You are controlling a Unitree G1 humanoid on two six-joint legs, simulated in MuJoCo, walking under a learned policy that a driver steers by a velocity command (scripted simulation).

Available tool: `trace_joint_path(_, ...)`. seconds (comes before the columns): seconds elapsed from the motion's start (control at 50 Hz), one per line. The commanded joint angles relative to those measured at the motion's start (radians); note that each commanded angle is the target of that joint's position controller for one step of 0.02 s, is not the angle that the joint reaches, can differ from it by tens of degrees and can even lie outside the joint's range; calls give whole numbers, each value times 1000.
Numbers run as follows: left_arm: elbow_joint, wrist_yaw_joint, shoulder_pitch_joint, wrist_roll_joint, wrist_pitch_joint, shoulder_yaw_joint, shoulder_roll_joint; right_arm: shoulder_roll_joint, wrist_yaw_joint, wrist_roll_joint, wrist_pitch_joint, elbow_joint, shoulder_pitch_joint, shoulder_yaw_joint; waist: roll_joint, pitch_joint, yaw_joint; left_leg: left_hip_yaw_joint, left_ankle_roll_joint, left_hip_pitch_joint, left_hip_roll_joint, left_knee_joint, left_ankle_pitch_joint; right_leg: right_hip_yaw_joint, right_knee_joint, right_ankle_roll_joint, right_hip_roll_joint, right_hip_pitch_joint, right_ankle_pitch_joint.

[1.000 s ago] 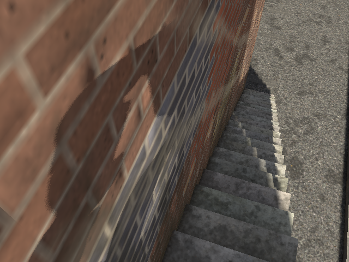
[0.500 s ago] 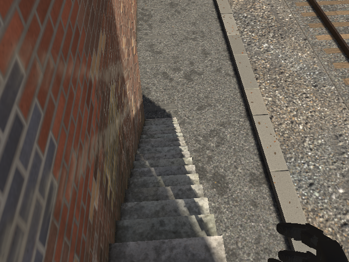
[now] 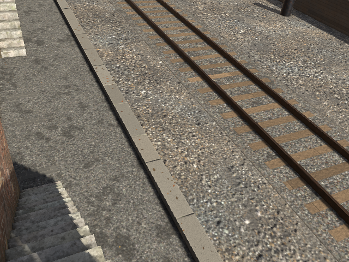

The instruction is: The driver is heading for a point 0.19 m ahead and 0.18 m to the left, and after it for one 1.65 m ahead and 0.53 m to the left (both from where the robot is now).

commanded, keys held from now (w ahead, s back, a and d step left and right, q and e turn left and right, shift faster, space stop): w+q+shift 0.02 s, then q+shift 0.74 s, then shift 0.08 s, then e+shift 0.16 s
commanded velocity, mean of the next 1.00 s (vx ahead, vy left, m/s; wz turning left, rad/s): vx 0.26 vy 0.00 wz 0.77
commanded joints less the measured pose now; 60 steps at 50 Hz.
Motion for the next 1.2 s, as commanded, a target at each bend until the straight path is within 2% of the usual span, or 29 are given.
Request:
trace_joint_path(0.02,-145,40,-332,100,24,45,173,-227,-14,-25,12,75,436,-48,538,275,-193,-89,169,268,-39,-160,328,24,491,116,190,-697,289)
trace_joint_path(0.06,-110,57,-251,145,22,17,167,-73,-64,20,-36,135,426,2,274,354,-27,-521,30,63,-68,-261,82,242,14,103,157,-755,125)
trace_joint_path(0.14,-30,60,-35,81,7,24,150,-244,-103,1,-9,32,46,-48,186,-108,208,-641,112,20,-37,-124,492,319,-569,110,166,-228,632)
trace_joint_path(0.16,-71,-7,189,189,-41,-9,87,-62,-23,-333,-63,-55,-67,7,191,-162,358,-502,-60,-482,-275,-46,58,239,-507,32,262,292,1008)
trace_joint_path(0.2,-52,13,299,187,10,62,217,-199,-6,-180,-111,-154,-290,-29,-39,39,470,-597,-69,-758,-122,324,-303,347,-686,27,162,309,863)
trace_joint_path(0.22,-98,55,457,87,21,101,362,-58,10,-151,-88,-159,-231,10,-385,-113,532,-334,-170,-867,-213,658,-574,692,-1127,-286,-257,447,969)
trace_joint_path(0.26,-151,79,278,47,-11,1,111,30,-16,-226,19,-18,-90,76,-146,201,372,-380,-166,-881,56,771,-672,1306,-1150,-304,-461,-28,280)
trace_joint_path(0.3,-225,90,18,83,-51,-22,52,65,-32,-287,20,29,129,81,-15,-50,177,-293,-198,-550,95,329,-139,751,-849,-132,-285,-127,70)
trace_joint_path(0.36,-184,156,187,195,-108,22,260,-21,32,-287,-67,36,-53,25,134,65,200,105,-269,306,38,-268,537,7,-586,239,-18,-637,-218)
trace_joint_path(0.38,-255,114,12,228,-87,18,297,-20,60,-275,-94,123,281,0,70,17,21,111,-261,730,-9,166,426,-30,-416,255,-35,-931,-203)
trace_joint_path(0.42,-451,29,-461,128,-87,83,452,-136,60,-216,-112,188,846,-50,412,-107,-316,-61,-164,844,21,40,-78,164,74,252,-48,-918,-178)
trace_joint_path(0.46,-400,41,-129,37,-56,38,234,-309,21,-124,-129,25,401,-32,352,-8,19,-251,33,450,-26,-266,24,336,24,138,91,-770,186)
trace_joint_path(0.5,-269,23,123,31,-54,48,357,-238,86,-77,-164,-209,-42,19,202,-66,201,-589,278,283,156,-133,239,455,-10,230,70,-897,332)
trace_joint_path(0.58,-181,17,163,119,-43,22,373,-118,33,-61,-151,-298,-84,66,3,56,179,-707,106,-133,62,-5,-605,530,-435,263,-31,-782,877)
trace_joint_path(0.64,-146,-45,404,184,6,61,300,-323,32,-89,-101,-420,-404,24,72,58,414,-334,-2,-1115,-158,115,-1088,307,-440,191,20,580,1397)
trace_joint_path(0.68,-128,-44,644,77,20,92,377,-341,24,-83,-116,-455,-483,12,-107,81,481,-344,-120,-836,-118,424,-766,371,-862,165,-8,549,1010)
trace_joint_path(0.7,-48,-32,790,47,14,93,404,-289,52,-93,-117,-456,-453,18,-292,97,496,-261,-183,-652,-165,742,-600,328,-1322,97,-30,574,1115)
trace_joint_path(0.72,-43,-31,771,-15,-6,106,472,-70,122,-89,-115,-355,-12,65,-483,-312,287,-143,-289,-710,-264,1289,-1280,537,-936,-404,-327,940,2420)
trace_joint_path(0.74,-161,-57,557,54,-25,109,471,-68,127,-56,-69,-359,46,67,-243,-258,245,-58,-328,-1043,-198,1573,-1317,804,-819,-573,-478,868,2882)
trace_joint_path(0.76,-143,-28,578,115,-45,115,432,-90,110,-38,-44,-409,-104,60,-29,-169,317,-94,-355,-1204,-158,1582,-1155,790,-843,-404,-431,840,2528)
trace_joint_path(0.84,-214,91,70,20,-64,99,421,-102,158,-57,-19,-431,-268,68,-44,29,151,-34,-259,-652,25,833,-568,571,-1072,-162,-236,-269,1235)
trace_joint_path(0.9,-180,28,-161,88,-86,93,478,30,219,14,32,-332,-97,109,30,34,-104,20,-249,263,61,637,-121,344,-1126,9,-102,-977,1057)
trace_joint_path(0.94,-223,23,-126,45,-102,107,531,-134,218,10,-9,-347,-102,70,71,-77,4,59,-248,256,-37,257,-242,294,-894,56,-63,-585,1196)
trace_joint_path(0.96,-226,30,-79,48,-93,114,551,-196,195,-14,-46,-345,-74,42,53,-113,30,65,-188,318,-79,-5,-240,311,-741,60,-54,-437,1272)
trace_joint_path(0.98,-12,14,188,13,28,118,409,-121,-18,-29,-60,-187,108,35,37,-57,15,-154,-157,307,146,-618,63,416,-562,103,54,-37,787)
trace_joint_path(1.0,-198,-49,388,59,-12,47,252,-391,101,-21,-108,-246,79,-9,599,-369,226,-327,209,791,266,-88,1290,415,-19,258,224,-548,151)
trace_joint_path(1.04,-260,-11,139,-25,-7,70,374,-156,141,-55,-153,-312,-44,37,100,-339,110,-430,182,553,344,-83,891,562,58,311,117,-631,134)
trace_joint_path(1.14,-132,-55,364,63,25,7,257,-146,64,-68,-158,-301,-409,67,117,-80,313,-112,67,-240,196,-153,-5,365,-125,230,30,-341,746)
trace_joint_path(1.2,-223,-28,207,91,11,42,318,-172,8,-107,-195,-248,-171,42,198,-143,159,-110,72,105,299,-32,-75,383,-155,214,21,-579,719)
Keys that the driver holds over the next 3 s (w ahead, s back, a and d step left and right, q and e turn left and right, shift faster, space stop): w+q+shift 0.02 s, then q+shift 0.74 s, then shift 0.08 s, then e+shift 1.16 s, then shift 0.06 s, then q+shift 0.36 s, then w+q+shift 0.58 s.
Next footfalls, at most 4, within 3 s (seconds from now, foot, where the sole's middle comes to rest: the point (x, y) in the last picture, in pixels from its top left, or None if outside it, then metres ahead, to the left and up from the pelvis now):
0.20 right None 0.24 -0.11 -0.78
0.44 left None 0.32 0.26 -0.97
0.70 right None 0.57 0.16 -1.17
0.96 left None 0.53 0.41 -1.17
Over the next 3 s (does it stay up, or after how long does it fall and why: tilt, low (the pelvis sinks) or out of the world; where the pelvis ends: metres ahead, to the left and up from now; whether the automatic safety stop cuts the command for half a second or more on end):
stays up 0.84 0.30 -0.63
